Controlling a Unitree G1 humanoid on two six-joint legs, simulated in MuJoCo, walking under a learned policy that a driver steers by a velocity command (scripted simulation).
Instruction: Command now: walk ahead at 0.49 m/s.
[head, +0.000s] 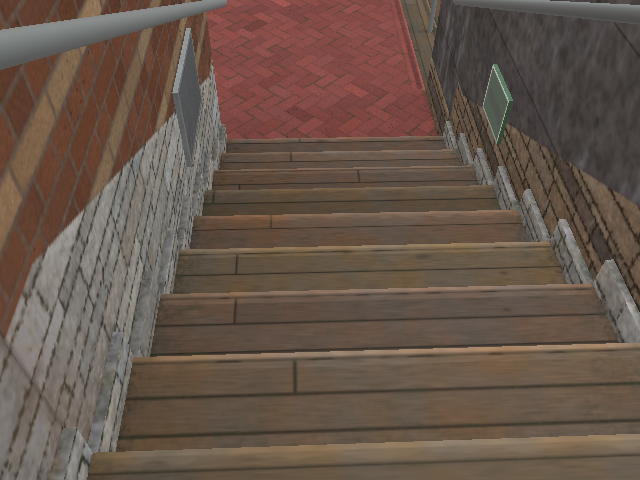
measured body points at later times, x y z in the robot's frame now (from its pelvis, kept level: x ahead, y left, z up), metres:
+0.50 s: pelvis +0.26 -0.11 +0.00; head +0.27 -0.12 +0.45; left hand +0.20 +0.15 -0.13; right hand +0.37 -0.36 -0.13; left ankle +0.37 +0.05 -0.68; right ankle +0.23 -0.17 -0.75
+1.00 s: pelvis +0.48 -0.09 +0.00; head +0.49 -0.09 +0.45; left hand +0.55 +0.17 -0.14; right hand +0.44 -0.36 -0.14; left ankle +0.46 -0.03 -0.75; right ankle +0.55 -0.26 -0.68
